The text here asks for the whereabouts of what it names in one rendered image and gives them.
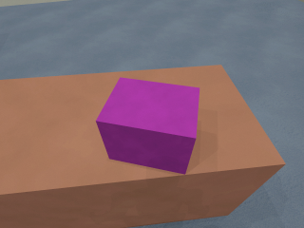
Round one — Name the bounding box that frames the pedestal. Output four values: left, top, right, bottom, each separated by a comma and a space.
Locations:
0, 65, 286, 228

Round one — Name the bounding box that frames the carton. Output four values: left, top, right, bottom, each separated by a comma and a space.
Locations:
96, 77, 200, 175

